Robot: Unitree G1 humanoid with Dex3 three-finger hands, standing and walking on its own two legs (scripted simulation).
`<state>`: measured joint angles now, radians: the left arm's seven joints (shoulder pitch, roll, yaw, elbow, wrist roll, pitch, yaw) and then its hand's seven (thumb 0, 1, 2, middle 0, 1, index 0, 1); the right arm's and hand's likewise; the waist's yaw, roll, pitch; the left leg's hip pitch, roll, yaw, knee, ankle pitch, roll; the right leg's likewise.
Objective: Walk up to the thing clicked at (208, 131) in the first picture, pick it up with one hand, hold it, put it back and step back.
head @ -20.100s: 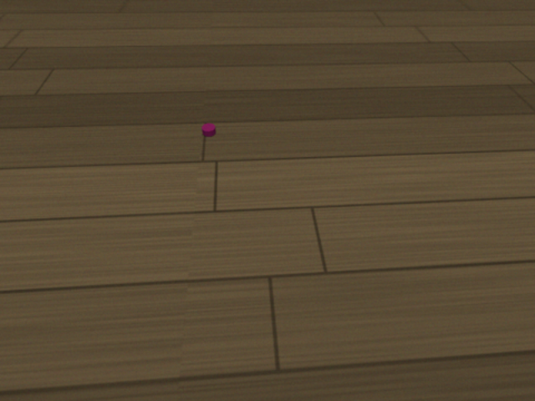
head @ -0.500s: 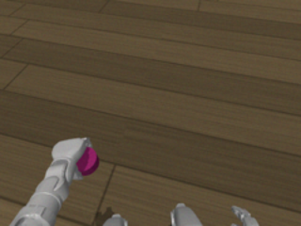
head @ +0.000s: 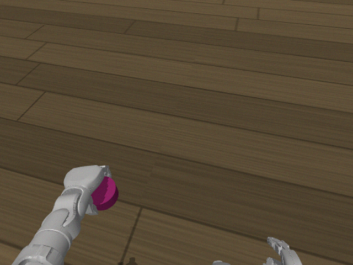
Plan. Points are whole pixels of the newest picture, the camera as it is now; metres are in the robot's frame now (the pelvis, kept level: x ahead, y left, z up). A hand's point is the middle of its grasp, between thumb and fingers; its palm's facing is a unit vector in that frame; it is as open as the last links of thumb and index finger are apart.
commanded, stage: hold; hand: left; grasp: from above
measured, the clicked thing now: (102, 193) +0.32 +0.20 -0.08
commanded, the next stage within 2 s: crouch in 1.62 s
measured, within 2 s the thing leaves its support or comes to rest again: neither
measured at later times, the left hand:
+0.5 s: hand (90, 192) +0.30 +0.21 -0.03, palm faces -0.45 -0.05 -0.89, open 10.4 cm
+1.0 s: hand (89, 194) +0.29 +0.20 -0.01, palm faces -0.45 -0.06 -0.89, open 10.4 cm
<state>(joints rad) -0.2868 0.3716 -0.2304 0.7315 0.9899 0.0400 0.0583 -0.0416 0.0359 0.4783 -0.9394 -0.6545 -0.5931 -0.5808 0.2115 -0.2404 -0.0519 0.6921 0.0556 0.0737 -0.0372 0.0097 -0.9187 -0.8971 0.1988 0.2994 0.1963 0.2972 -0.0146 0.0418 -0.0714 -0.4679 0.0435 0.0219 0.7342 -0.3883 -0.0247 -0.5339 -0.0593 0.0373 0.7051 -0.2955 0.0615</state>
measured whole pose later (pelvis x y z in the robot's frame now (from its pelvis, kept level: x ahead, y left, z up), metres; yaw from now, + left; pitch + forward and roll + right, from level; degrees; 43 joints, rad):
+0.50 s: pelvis +0.00 -0.01 +0.01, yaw +0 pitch +4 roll +1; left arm -0.25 0.38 -0.22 0.64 0.99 0.03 -0.01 -0.04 0.04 0.48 -0.94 -0.65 -0.59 -0.58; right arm 0.21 -0.26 -0.06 0.65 0.06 0.10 -0.03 0.01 -0.92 -0.90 0.20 0.30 0.20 0.30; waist 0.00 0.05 -0.05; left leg -0.36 0.05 0.03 0.64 -0.35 -0.03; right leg -0.44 -0.06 0.04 0.64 -0.27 0.05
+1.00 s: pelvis -0.01 -0.01 +0.02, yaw +0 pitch +1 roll +1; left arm -0.22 0.39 -0.21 0.58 0.98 0.01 -0.07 -0.03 0.02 0.48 -0.96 -0.63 -0.62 -0.56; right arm 0.18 -0.25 -0.04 0.64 0.07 0.10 -0.05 0.01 -0.92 -0.90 0.20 0.30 0.20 0.30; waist 0.01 0.06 -0.03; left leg -0.28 0.05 0.03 0.55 -0.30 -0.04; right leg -0.37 -0.05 0.04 0.58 -0.24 0.04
